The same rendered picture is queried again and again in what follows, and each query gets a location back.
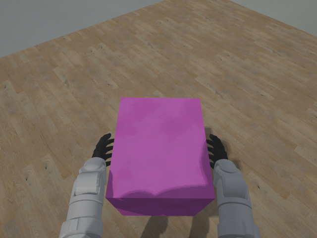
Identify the robot left forearm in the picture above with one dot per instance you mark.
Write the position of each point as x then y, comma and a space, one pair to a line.
86, 202

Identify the carton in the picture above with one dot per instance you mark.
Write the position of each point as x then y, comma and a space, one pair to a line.
160, 163

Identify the robot right hand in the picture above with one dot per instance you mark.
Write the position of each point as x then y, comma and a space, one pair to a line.
218, 150

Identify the robot right forearm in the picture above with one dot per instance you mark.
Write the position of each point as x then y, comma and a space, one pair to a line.
233, 202

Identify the robot left hand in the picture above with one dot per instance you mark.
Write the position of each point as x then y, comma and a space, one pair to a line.
101, 149

